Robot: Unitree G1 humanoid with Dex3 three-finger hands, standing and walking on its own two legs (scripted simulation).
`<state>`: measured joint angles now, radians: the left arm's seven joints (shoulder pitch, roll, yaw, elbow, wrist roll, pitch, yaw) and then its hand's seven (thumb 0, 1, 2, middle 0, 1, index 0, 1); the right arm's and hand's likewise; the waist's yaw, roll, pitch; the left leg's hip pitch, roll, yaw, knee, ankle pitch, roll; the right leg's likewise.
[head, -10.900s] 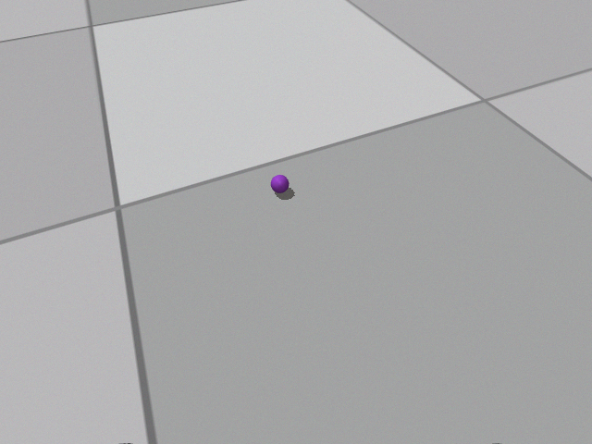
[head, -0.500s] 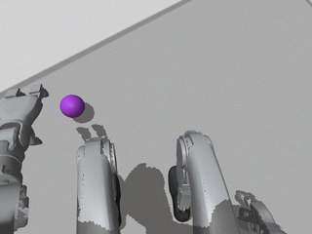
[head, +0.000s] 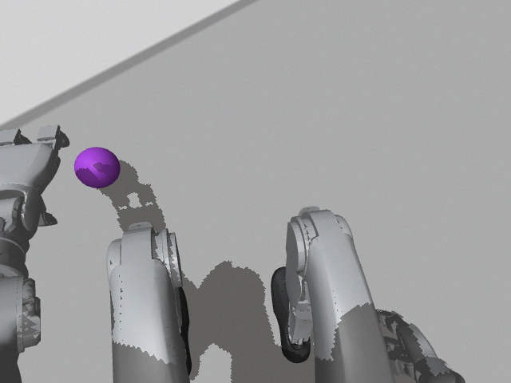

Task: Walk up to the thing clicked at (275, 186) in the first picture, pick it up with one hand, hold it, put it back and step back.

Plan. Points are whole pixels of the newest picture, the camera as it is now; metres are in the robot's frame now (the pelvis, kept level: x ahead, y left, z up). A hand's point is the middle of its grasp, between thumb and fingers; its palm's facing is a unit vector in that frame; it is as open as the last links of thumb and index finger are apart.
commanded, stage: rise first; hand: left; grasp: from above
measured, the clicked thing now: (97, 167) +0.47 +0.29 -0.30
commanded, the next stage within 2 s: approach in 2.00 s
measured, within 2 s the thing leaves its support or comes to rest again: neither
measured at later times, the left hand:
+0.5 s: hand (49, 183) +0.41 +0.33 -0.18, palm faces -0.46 -0.07 -0.88, open 14.0 cm
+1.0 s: hand (49, 172) +0.43 +0.33 -0.19, palm faces -0.45 -0.08 -0.89, open 14.0 cm
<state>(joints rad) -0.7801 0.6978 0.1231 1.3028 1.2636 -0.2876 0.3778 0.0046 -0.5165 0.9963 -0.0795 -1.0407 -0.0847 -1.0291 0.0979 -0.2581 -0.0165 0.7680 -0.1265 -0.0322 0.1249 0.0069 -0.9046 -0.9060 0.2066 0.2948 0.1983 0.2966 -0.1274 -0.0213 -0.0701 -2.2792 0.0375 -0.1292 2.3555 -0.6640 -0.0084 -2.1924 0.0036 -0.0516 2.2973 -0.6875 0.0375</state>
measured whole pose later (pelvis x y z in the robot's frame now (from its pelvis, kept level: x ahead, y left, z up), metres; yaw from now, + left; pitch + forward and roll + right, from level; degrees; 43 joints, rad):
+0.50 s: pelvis +0.00 +0.00 -0.01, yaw -1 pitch +33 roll -7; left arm -0.81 0.72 0.13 1.37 1.28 -0.28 0.42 0.00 -0.51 0.99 -0.08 -1.06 -0.09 -1.04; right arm 0.11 -0.26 0.00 0.78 -0.14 -0.04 0.13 0.01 -0.91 -0.90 0.21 0.29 0.20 0.30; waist -0.15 -0.03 -0.07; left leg -2.31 0.04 -0.14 2.40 -0.68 -0.01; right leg -2.22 0.01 -0.06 2.33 -0.70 0.04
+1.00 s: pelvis +0.01 +0.00 -0.02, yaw -1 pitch +33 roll -8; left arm -0.86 0.77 0.15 1.41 1.28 -0.28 0.41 0.00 -0.53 1.02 -0.11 -1.04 -0.09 -1.05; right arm 0.11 -0.27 0.03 0.78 -0.16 -0.04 0.14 0.01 -0.91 -0.90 0.21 0.29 0.20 0.30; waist -0.18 -0.03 -0.04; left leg -2.33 0.03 -0.15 2.42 -0.69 -0.01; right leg -2.23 0.01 -0.07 2.35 -0.70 0.04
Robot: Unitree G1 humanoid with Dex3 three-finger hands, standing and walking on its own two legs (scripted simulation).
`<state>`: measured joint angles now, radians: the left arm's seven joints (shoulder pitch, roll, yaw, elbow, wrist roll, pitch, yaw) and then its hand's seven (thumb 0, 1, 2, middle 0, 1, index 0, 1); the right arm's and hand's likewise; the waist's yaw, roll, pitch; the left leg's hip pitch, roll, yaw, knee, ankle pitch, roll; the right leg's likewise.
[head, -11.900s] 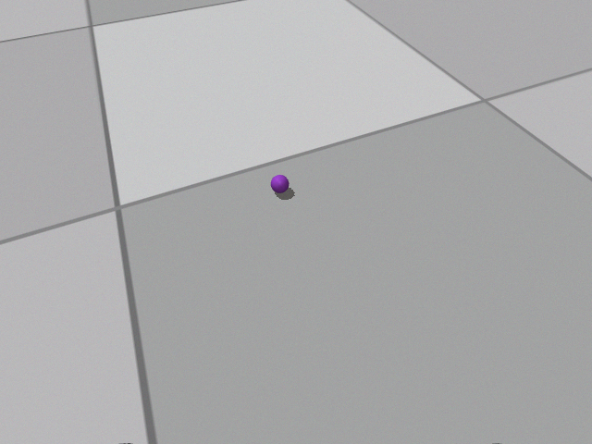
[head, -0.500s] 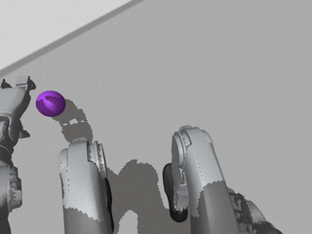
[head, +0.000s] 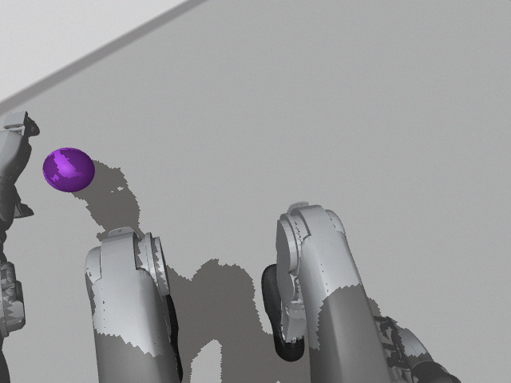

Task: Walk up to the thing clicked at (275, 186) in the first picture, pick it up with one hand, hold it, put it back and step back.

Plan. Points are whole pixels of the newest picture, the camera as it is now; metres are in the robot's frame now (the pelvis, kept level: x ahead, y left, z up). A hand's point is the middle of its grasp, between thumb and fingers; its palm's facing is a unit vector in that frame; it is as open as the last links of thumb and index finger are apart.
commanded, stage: rise first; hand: left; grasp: from above
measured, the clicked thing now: (69, 170) +0.46 +0.30 -0.28
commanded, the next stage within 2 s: approach in 1.00 s
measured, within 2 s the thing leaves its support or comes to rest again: neither
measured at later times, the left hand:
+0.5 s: hand (11, 178) +0.41 +0.34 -0.16, palm faces -0.45 -0.09 -0.89, open 14.0 cm
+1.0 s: hand (10, 178) +0.41 +0.34 -0.16, palm faces -0.45 -0.07 -0.89, open 13.7 cm
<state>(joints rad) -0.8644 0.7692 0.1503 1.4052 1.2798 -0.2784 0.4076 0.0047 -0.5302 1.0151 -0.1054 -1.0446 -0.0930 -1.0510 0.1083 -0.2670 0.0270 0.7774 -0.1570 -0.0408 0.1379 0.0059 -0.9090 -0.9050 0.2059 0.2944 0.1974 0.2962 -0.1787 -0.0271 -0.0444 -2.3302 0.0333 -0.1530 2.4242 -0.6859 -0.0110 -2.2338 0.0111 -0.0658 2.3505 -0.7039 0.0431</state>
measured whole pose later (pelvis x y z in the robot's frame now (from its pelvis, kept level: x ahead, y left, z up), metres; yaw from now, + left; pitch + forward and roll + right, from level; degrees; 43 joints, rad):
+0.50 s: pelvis +0.00 +0.00 +0.00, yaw +0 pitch +33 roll -8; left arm -0.86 0.77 0.13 1.39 1.28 -0.29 0.38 0.00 -0.54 1.03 -0.13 -1.02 -0.10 -1.04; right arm 0.12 -0.27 0.03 0.77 -0.15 -0.03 0.14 0.01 -0.91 -0.91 0.21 0.29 0.20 0.30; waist -0.18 -0.02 -0.06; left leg -2.32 0.03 -0.15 2.41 -0.67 -0.01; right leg -2.22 0.01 -0.07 2.33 -0.69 0.04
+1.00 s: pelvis -0.01 +0.00 +0.00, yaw +0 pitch +33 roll -8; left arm -0.87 0.78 0.12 1.42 1.28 -0.28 0.39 0.00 -0.49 0.97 -0.16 -1.01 -0.14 -1.01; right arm 0.13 -0.26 0.04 0.77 -0.15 -0.04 0.14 0.01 -0.91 -0.91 0.21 0.29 0.20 0.30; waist -0.19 -0.02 -0.06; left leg -2.33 0.02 -0.15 2.41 -0.66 -0.01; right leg -2.23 0.01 -0.07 2.34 -0.68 0.04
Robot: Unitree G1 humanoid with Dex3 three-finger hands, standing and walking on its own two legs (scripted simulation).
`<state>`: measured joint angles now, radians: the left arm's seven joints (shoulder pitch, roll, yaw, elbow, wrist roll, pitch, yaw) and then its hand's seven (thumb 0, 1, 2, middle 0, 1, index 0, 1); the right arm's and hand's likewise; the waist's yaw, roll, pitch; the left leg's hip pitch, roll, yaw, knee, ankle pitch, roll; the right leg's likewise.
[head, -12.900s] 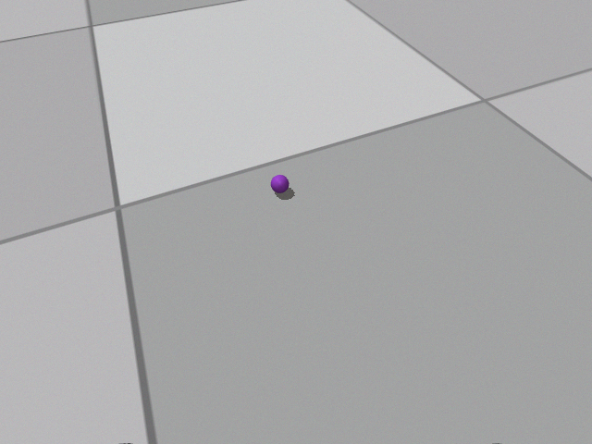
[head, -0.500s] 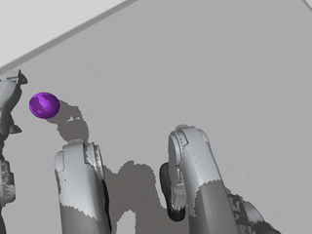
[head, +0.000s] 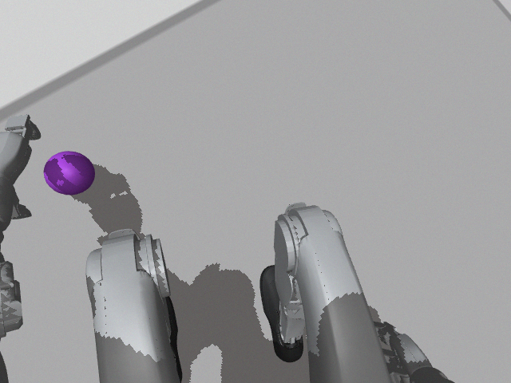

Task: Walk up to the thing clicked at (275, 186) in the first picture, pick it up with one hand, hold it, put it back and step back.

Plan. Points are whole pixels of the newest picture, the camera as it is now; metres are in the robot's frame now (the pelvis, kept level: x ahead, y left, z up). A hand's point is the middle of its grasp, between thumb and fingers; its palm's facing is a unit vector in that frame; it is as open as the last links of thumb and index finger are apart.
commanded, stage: approach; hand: left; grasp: from above
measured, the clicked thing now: (70, 173) +0.46 +0.30 -0.28
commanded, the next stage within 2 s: close in in 0.50 s
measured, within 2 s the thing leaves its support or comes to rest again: neither
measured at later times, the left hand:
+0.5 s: hand (68, 163) +0.45 +0.27 -0.18, palm faces -0.42 -0.07 -0.90, open 14.0 cm
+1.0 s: hand (51, 181) +0.43 +0.30 -0.20, palm faces -0.51 -0.11 -0.85, open 14.0 cm
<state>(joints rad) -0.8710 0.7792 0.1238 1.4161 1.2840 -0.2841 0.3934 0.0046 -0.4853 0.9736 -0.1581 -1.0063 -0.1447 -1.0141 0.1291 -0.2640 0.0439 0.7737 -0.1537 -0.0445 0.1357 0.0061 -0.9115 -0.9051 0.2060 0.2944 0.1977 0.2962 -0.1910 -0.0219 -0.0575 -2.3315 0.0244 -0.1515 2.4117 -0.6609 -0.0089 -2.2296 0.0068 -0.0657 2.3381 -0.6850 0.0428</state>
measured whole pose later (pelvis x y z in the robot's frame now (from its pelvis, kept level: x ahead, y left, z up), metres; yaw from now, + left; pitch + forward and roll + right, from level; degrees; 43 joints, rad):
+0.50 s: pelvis +0.00 +0.00 +0.00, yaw -1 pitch +33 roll -8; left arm -0.98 0.70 0.07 1.54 1.33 -0.24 0.50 0.00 -0.52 1.01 -0.10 -1.04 -0.09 -1.04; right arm 0.12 -0.27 0.08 0.77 -0.18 -0.08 0.14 0.01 -0.90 -0.89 0.21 0.29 0.20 0.30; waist -0.26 -0.03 -0.05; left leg -2.34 0.03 -0.16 2.42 -0.65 -0.02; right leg -2.25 0.01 -0.07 2.34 -0.67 0.04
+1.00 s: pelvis +0.00 +0.00 -0.01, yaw -1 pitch +32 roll -9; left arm -0.90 0.77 0.08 1.46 1.26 -0.32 0.40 0.00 -0.51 0.99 -0.08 -1.07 -0.09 -1.05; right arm 0.13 -0.28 0.09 0.77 -0.18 -0.08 0.15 0.01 -0.90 -0.90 0.21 0.29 0.20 0.30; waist -0.22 -0.05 0.00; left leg -2.34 0.02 -0.18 2.46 -0.68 -0.02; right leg -2.24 0.02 -0.09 2.38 -0.70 0.04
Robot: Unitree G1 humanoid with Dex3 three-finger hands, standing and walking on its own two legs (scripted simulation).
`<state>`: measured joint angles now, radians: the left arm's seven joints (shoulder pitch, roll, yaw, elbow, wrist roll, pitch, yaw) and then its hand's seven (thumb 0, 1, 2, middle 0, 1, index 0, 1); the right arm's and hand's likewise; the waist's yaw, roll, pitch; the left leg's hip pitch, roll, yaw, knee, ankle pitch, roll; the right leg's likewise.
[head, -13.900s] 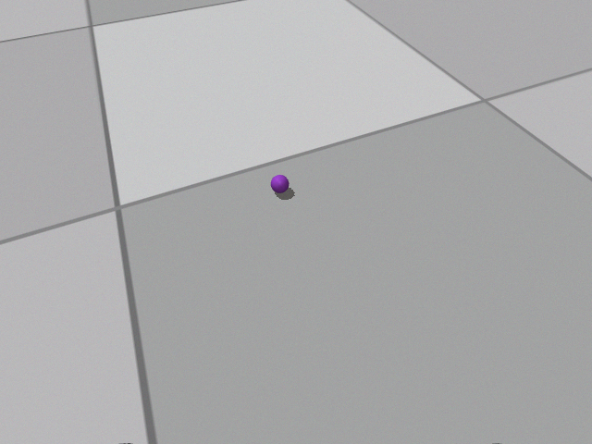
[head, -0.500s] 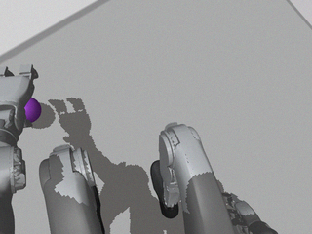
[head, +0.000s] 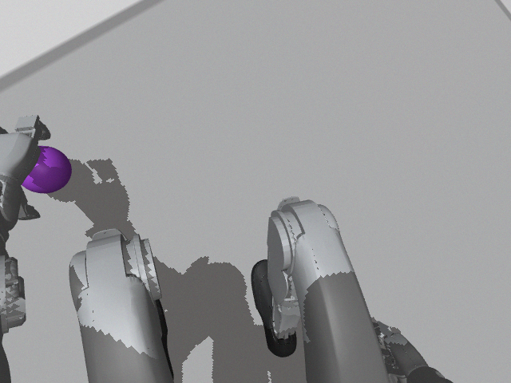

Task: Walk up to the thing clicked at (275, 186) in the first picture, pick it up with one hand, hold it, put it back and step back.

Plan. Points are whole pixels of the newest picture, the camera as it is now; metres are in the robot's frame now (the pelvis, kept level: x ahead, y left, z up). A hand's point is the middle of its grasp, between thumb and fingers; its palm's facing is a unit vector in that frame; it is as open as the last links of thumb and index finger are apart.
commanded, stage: rest palm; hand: left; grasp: from above
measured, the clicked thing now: (44, 169) +0.45 +0.31 -0.27
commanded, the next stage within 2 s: close in 0.76 s
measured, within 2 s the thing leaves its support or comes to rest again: neither
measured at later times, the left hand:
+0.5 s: hand (42, 171) +0.44 +0.30 -0.24, palm faces -0.46 -0.13 -0.88, open 14.1 cm
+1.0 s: hand (47, 177) +0.43 +0.29 -0.25, palm faces -0.44 -0.10 -0.89, open 14.0 cm
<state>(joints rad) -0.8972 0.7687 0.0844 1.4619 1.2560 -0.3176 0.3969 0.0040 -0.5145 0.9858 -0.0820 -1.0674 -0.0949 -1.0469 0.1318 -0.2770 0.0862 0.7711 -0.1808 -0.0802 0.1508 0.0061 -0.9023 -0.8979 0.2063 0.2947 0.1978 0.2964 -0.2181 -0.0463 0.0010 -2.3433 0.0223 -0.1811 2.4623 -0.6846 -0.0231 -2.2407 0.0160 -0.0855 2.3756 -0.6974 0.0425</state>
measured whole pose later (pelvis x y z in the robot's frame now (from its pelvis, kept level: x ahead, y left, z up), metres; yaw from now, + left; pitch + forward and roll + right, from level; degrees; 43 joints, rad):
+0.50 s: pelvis +0.00 +0.00 -0.02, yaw -3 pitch +30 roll -10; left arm -0.98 0.84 0.18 1.70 1.27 -0.20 0.60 0.00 -0.50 0.98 -0.08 -1.02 -0.07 -1.01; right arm 0.09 -0.29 0.16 0.76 -0.27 -0.17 0.25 0.01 -0.90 -0.90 0.20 0.29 0.20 0.30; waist -0.32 -0.06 0.07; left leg -2.38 0.04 -0.21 2.54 -0.71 -0.02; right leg -2.28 0.04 -0.10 2.43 -0.70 0.06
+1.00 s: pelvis +0.00 +0.01 -0.02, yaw -4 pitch +28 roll -12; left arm -0.95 0.87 0.12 1.73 1.35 -0.26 0.68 0.00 -0.51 1.04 -0.10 -0.98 -0.07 -1.01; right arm 0.06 -0.32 0.19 0.77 -0.30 -0.20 0.27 0.01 -0.90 -0.90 0.20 0.29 0.20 0.30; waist -0.32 -0.11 0.07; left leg -2.37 0.03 -0.25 2.58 -0.73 -0.01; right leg -2.25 0.05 -0.13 2.43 -0.70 0.06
